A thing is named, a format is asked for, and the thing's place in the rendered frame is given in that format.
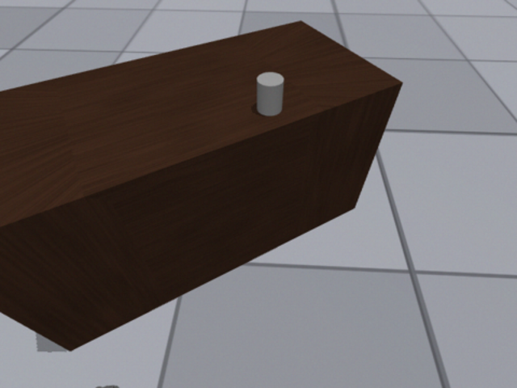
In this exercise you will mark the can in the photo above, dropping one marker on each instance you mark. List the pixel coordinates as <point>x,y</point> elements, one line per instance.
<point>270,88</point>

